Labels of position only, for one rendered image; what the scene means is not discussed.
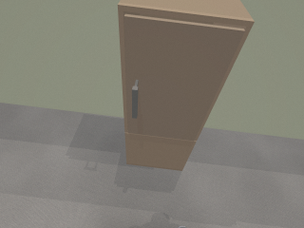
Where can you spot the handle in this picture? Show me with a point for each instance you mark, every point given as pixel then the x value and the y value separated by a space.
pixel 135 93

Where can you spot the cupboard door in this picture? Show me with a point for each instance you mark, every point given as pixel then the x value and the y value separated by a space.
pixel 180 66

